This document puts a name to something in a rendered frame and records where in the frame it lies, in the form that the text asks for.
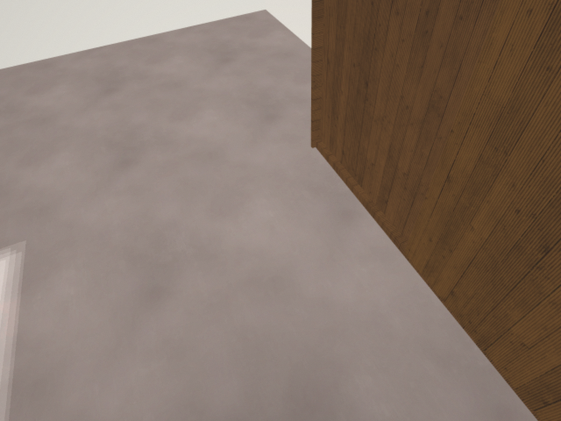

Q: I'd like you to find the wardrobe door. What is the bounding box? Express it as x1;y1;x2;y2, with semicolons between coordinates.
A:
320;0;501;242
404;0;561;421

